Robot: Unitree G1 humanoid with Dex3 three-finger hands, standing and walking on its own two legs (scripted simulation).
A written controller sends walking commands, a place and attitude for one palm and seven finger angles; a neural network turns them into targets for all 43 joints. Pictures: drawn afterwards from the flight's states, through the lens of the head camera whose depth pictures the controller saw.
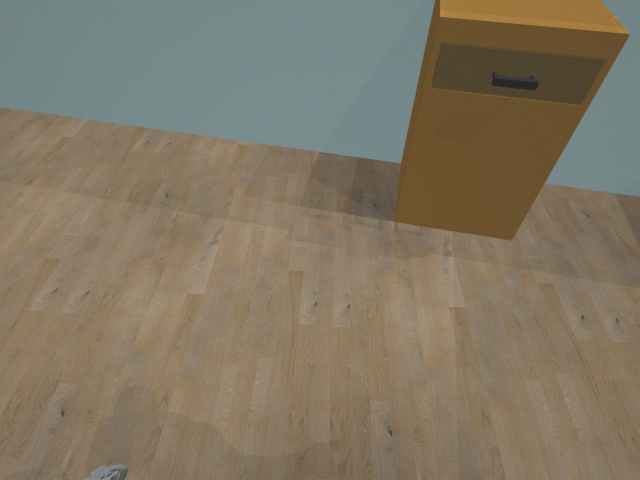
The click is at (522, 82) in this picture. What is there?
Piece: drawer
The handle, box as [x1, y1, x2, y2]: [492, 71, 538, 90]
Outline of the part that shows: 492,74 492,85 535,90 538,84 537,79 535,79 532,75 530,75 528,78 497,75 494,71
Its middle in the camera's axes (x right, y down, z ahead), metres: +0.59 -0.49 +1.18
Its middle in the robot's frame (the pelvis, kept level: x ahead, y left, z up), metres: +1.23 -0.53 -0.06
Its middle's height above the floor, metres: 0.71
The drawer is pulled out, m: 0.00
